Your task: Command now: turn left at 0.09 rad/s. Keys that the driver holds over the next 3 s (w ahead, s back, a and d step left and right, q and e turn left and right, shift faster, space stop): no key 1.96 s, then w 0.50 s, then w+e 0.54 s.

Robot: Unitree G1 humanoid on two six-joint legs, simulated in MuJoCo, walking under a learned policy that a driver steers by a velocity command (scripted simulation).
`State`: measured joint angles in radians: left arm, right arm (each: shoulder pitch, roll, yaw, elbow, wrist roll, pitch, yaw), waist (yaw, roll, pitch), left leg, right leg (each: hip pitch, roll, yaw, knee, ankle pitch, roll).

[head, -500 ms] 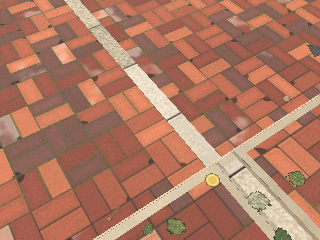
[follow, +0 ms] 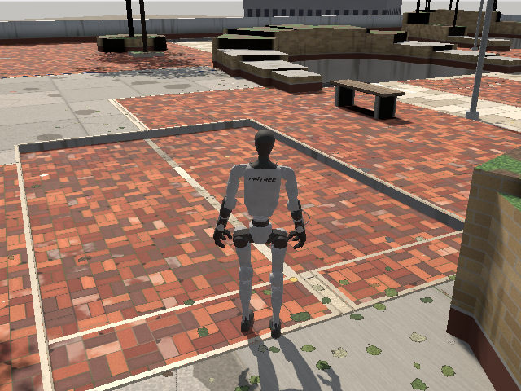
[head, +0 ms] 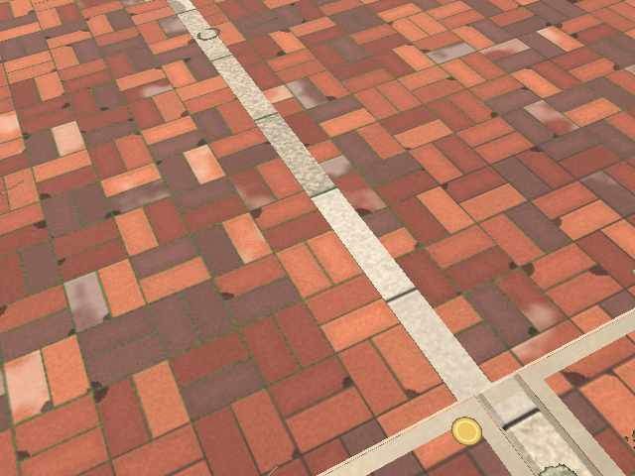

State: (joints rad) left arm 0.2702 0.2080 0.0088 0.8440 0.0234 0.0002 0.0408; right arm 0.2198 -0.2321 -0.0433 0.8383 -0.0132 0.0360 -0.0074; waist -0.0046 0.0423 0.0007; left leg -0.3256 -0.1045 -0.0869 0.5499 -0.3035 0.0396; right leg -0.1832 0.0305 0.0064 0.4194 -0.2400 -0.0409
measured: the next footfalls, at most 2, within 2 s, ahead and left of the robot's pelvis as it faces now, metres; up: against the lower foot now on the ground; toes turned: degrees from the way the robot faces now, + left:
left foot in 0.10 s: +0.04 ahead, +0.12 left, +0.00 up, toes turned -5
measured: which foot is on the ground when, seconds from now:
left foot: up 0.00-0.08, down 0.10-1.00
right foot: down 0.00-1.00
